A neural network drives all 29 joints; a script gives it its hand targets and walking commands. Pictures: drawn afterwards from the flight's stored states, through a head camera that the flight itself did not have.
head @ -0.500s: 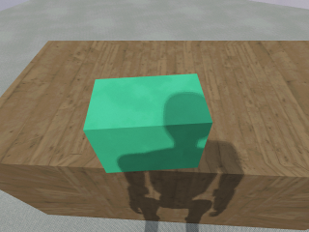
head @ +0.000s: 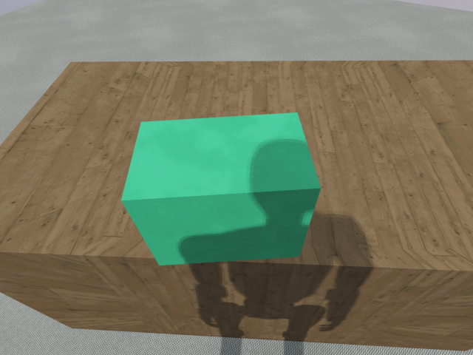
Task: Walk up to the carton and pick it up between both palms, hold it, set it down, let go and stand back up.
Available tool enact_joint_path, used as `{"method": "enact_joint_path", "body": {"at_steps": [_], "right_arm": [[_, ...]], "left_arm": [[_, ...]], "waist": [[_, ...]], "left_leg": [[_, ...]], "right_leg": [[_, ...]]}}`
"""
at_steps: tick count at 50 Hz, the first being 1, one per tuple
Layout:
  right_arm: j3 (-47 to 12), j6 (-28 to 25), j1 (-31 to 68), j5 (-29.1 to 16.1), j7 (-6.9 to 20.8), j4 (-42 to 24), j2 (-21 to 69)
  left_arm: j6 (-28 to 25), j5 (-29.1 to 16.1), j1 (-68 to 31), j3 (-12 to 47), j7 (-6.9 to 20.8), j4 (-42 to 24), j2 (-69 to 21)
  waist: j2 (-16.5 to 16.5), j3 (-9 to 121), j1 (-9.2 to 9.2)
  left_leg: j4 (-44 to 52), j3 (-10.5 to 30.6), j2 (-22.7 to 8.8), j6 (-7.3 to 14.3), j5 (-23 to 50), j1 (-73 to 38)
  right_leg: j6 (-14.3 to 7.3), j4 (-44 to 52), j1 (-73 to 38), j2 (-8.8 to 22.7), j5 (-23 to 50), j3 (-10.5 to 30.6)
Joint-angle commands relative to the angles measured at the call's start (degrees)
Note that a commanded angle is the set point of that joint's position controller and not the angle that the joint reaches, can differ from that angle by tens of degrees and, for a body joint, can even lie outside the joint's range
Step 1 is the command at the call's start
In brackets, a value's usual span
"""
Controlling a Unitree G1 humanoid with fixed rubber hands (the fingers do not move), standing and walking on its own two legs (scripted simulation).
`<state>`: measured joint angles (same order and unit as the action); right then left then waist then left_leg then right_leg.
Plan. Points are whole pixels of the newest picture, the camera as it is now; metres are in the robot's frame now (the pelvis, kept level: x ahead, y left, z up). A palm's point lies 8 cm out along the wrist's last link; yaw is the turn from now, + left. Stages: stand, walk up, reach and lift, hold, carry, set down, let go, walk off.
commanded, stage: walk up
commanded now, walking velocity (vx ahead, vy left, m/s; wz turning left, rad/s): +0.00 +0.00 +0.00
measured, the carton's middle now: (224, 193) +0.39 +0.06 +0.05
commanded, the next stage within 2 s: stand in 1.14 s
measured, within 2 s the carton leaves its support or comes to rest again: neither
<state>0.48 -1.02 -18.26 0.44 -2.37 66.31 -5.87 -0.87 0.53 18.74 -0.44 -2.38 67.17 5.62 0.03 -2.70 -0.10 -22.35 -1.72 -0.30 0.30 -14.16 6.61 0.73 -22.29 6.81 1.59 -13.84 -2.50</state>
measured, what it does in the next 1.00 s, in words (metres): lifts its left foot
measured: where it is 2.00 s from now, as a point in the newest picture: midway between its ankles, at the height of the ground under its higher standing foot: outside the picture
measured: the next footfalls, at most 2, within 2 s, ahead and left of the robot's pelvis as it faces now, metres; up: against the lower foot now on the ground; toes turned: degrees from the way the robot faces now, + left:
right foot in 1.22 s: +0.01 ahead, -0.05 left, +0.00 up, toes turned +0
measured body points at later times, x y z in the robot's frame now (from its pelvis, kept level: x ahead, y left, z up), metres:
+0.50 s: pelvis +0.00 +0.00 +0.00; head +0.01 +0.00 +0.45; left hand -0.04 +0.20 -0.16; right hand -0.04 -0.20 -0.16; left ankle -0.02 +0.11 -0.74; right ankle -0.02 -0.12 -0.74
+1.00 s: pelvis -0.01 +0.05 -0.01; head +0.00 +0.08 +0.44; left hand -0.06 +0.28 -0.18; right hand +0.02 -0.18 -0.15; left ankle +0.00 +0.17 -0.74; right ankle -0.02 -0.11 -0.73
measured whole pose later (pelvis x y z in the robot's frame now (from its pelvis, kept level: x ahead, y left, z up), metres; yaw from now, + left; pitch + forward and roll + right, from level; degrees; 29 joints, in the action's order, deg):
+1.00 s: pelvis -0.01 +0.05 -0.01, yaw +0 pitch -1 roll +0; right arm 1.9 -0.7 -14.8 1.2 -2.0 60.7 -7.5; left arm 1.6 1.1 20.3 -2.6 -2.9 64.7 10.1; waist -2.8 -1.8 -0.8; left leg -29.5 -2.7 -1.6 0.0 -14.9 13.7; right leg 2.0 -34.7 14.3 4.9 -25.0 -0.8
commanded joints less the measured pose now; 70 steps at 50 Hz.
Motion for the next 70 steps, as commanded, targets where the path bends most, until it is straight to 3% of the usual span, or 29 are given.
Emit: {"method": "enact_joint_path", "body": {"at_steps": [1, 33, 34, 35, 36, 37, 38, 40, 41, 42, 43, 44, 45, 46, 47, 48, 49, 50, 51, 54, 57, 58, 59, 61, 62, 63, 64, 65, 70], "right_arm": [[0.55, -0.22, -5.47, 0.00, -0.19, -0.13, -4.06], [0.44, -0.21, -6.27, 0.00, -0.15, 0.29, -3.46], [4.01, 1.47, -2.81, 0.02, -0.60, -0.56, -13.56], [3.75, 2.40, -0.57, 0.52, -0.45, -2.80, -11.23], [3.78, 3.10, -0.93, 1.26, -0.21, -3.91, -9.04], [3.67, 3.46, 0.62, 1.55, 0.04, -5.56, -7.22], [3.44, 3.37, 1.87, 1.70, 0.49, -6.72, -5.37], [4.01, 3.12, 2.00, 1.77, 1.24, -8.01, -5.60], [1.55, 2.10, -2.34, 0.18, 2.36, -7.43, 1.26], [2.06, 1.52, -1.88, 0.01, 2.25, -7.67, -1.06], [2.31, 1.12, -2.25, -0.22, 1.49, -6.72, -2.13], [2.50, 0.85, -6.02, -0.16, 0.75, -4.69, -3.17], [2.87, 0.75, -8.93, 0.00, -0.04, -2.87, -5.27], [2.90, 0.09, -10.74, 0.73, -0.34, -2.53, -7.04], [2.82, -0.40, -10.26, 0.70, -0.32, -4.40, -10.70], [2.16, 0.26, -6.26, 0.55, -0.14, -4.93, -11.27], [1.70, 0.60, -0.89, 1.45, 0.52, -6.42, -8.16], [0.83, 0.08, 1.71, 1.36, 0.71, -7.44, -6.29], [0.95, -0.17, 2.96, 1.46, 0.44, -7.96, -7.72], [0.73, -0.79, 0.55, 0.43, 0.18, -6.67, -6.83], [0.18, -0.89, -0.19, 0.56, 0.12, -5.69, -5.65], [0.23, -0.49, -0.58, 0.21, -0.09, -4.76, -5.99], [0.45, -0.16, -0.70, -0.07, -0.05, -4.46, -6.24], [0.53, -0.19, -3.48, -0.42, 0.35, -4.17, -5.40], [0.35, -0.04, -5.42, -0.81, 0.55, -3.86, -3.57], [-0.30, 0.14, -5.27, -0.61, 0.48, -3.33, -1.73], [0.33, 0.25, -3.69, -0.47, 0.32, -3.22, -4.51], [0.87, 0.33, -3.82, -0.35, 0.33, -2.89, -6.35], [0.28, -0.21, -4.91, -0.09, 0.58, -1.37, -4.28]], "left_arm": [[-0.18, 0.00, 5.50, -0.59, -0.16, 0.00, 3.95], [-0.33, -0.02, 6.12, -0.56, -0.08, -0.29, 3.58], [-0.33, 2.12, 6.94, -3.44, -1.27, -4.23, 12.26], [0.19, 1.95, 11.97, -4.66, -2.07, -2.91, 16.62], [0.64, 2.00, 12.79, -4.82, -2.68, -2.82, 16.44], [0.64, 2.00, 11.99, -4.84, -2.82, -3.30, 14.70], [0.54, 1.97, 9.38, -5.00, -2.83, -4.23, 13.17], [0.34, 2.11, 3.74, -4.80, -2.75, -6.11, 10.89], [0.12, 0.17, -1.42, -1.65, -2.45, -4.72, 2.48], [0.45, 0.21, -1.29, -1.79, -2.06, -4.85, 2.55], [0.57, 0.56, 1.02, -2.19, -1.79, -3.80, 5.00], [0.88, 1.04, 1.24, -2.62, -1.36, -3.95, 7.30], [1.01, 1.53, 3.46, -3.04, -0.81, -3.61, 8.54], [0.93, 1.59, 7.41, -2.74, -0.22, -2.69, 7.33], [1.29, 1.45, 11.25, -1.52, 0.05, -3.36, 3.35], [2.64, -0.09, 10.22, -1.65, -0.37, -3.78, 2.53], [3.30, -0.36, 5.77, -2.06, -0.24, -4.68, 5.70], [3.35, -0.02, 4.09, -2.20, 0.28, -4.51, 5.98], [3.23, 0.16, 5.82, -1.84, 0.74, -3.46, 4.14], [2.49, 0.82, 8.07, -1.29, 0.86, -2.22, 3.04], [1.64, -0.04, 6.39, -0.98, 0.26, -2.98, 3.61], [1.08, 0.11, 5.94, -0.53, 0.22, -3.53, 2.82], [0.51, -0.03, 6.40, -0.25, 0.08, -3.16, 2.77], [-0.36, 0.53, 7.84, -0.71, -0.18, -2.53, 6.25], [-0.41, 0.13, 6.55, -0.52, -0.07, -2.28, 6.86], [-0.24, -0.04, 4.33, -0.36, 0.33, -1.85, 5.86], [-0.46, 0.25, 4.29, 0.20, 0.66, -1.96, 3.26], [-0.77, 0.45, 4.37, 0.50, 0.61, -2.15, 2.33], [-1.04, -0.24, 5.59, -0.04, 0.11, -1.74, 3.95]], "waist": [[-0.01, -3.37, 0.00], [0.11, -3.64, 0.04], [7.16, -5.60, -4.83], [-1.32, -4.16, -6.17], [-7.65, -3.12, -6.46], [-8.06, -2.99, -5.57], [-7.82, -2.36, -4.49], [-8.96, -2.13, -1.75], [-16.94, 0.72, 4.30], [-17.45, 0.38, 2.87], [-16.29, 0.09, 1.87], [-13.39, 1.02, 2.78], [-7.31, 1.09, 2.59], [-0.31, 2.20, 1.37], [12.77, 3.25, -0.30], [22.10, 1.50, 0.81], [18.90, -4.83, 0.32], [11.48, -7.47, -0.45], [9.28, -6.42, -1.76], [7.76, -2.22, -1.89], [8.38, -0.54, -1.30], [9.02, -0.21, -2.11], [7.10, -0.09, -2.47], [1.85, 1.97, -0.39], [-2.64, -0.35, 1.95], [-9.08, -3.47, 1.60], [-8.57, -5.02, 0.55], [-6.19, -4.57, 0.60], [-1.25, -2.50, 0.39]], "left_leg": [[3.87, 4.00, -4.92, 1.26, 10.42, 2.82], [3.81, 3.83, -5.06, 0.94, 9.18, 3.19], [-8.32, -1.93, -1.95, -1.54, 3.94, 15.41], [-17.09, -3.38, -0.37, -2.58, -7.44, 23.81], [-29.41, -1.47, -2.24, -2.31, -15.78, 24.20], [-36.47, 0.75, -3.38, -2.39, -15.51, 23.35], [-40.08, 2.44, -3.98, -2.38, -13.50, 22.58], [-40.27, 4.94, -5.06, -2.63, -8.27, 21.24], [-22.87, 5.59, -5.27, -0.46, -8.75, 8.65], [-16.64, 0.72, -1.54, -0.78, -8.04, 9.53], [-9.28, -3.36, 0.87, -1.15, -6.51, 9.01], [-0.49, -5.95, 2.27, -1.57, -0.44, 5.13], [4.09, -6.23, 2.34, -2.57, 7.93, -0.30], [4.08, -0.14, -2.87, -2.97, 11.57, -7.12], [7.62, 15.34, -16.79, -1.76, 17.41, -8.51], [10.93, 18.45, -20.34, 5.02, 4.68, 8.88], [14.57, 19.60, -17.25, 5.90, -5.23, 15.73], [13.68, 14.32, -13.71, 4.66, -3.16, 13.28], [11.96, 10.46, -11.96, 4.35, 1.18, 10.51], [9.27, 8.25, -11.36, 6.00, 10.78, 7.26], [6.86, 8.03, -11.52, 7.76, 11.94, 4.74], [5.58, 6.89, -10.53, 7.04, 11.61, 4.84], [4.21, 6.31, -9.67, 5.67, 12.46, 5.23], [1.88, 5.55, -7.59, 3.10, 9.72, 8.20], [4.64, 4.12, -5.18, 2.49, 5.12, 7.71], [5.43, 3.60, -5.09, 1.90, 5.32, 2.79], [3.59, 3.93, -5.68, 1.82, 7.65, -0.05], [2.73, 4.01, -5.69, 2.01, 9.40, 1.23], [3.96, 3.53, -5.54, 1.32, 9.68, 2.37]], "right_leg": [[-1.51, 3.46, 1.60, 4.47, 9.70, 3.70], [-1.79, 3.70, 2.18, 4.20, 8.79, 3.88], [-4.12, 1.05, -3.29, 14.40, 15.36, 11.83], [-8.90, 4.41, -6.88, 22.80, 16.92, 22.01], [-14.31, 6.35, -2.93, 29.10, 19.48, 27.17], [-15.92, 7.61, 1.93, 29.56, 19.11, 25.86], [-14.99, 8.30, 4.83, 26.48, 15.00, 21.19], [-9.77, 7.68, 8.42, 20.10, 8.86, 13.93], [-5.37, 6.55, 14.15, 6.36, 4.36, 1.91], [-4.00, 4.28, 10.86, 3.82, 5.88, 0.07], [-5.49, 1.61, 6.85, 4.12, 10.09, -0.22], [-6.35, -1.80, 4.95, 5.21, 14.46, 0.74], [-5.37, -4.64, 7.61, 6.53, 14.29, 2.02], [-3.33, -8.06, 13.52, 5.75, 6.44, 2.02], [-0.08, -13.72, 19.38, 2.08, -13.60, -0.43], [0.04, -16.12, 10.27, 2.26, -19.35, 1.10], [-0.26, -18.35, 8.51, 2.31, -16.10, 2.36], [-0.59, -19.14, 11.32, 1.84, -13.86, 2.18], [-0.72, -20.55, 13.27, 1.08, -12.37, 1.68], [-0.82, -19.72, 9.92, 0.82, -9.99, 1.33], [-1.05, -11.11, 7.82, 0.86, -8.34, 0.95], [-0.97, -4.50, 5.09, 1.63, -3.75, 0.64], [-0.86, 2.53, 1.55, 1.97, 5.16, 0.99], [-1.30, 3.35, -5.21, 6.57, 13.10, 5.91], [-2.33, 2.35, -1.13, 7.54, 13.69, 6.41], [-2.68, 4.19, 6.67, 6.64, 6.32, 6.55], [-2.14, 5.99, 8.92, 5.60, 5.17, 6.04], [-1.81, 6.27, 6.05, 5.33, 7.30, 5.05], [-2.65, 5.48, 1.61, 5.14, 8.38, 4.83]]}}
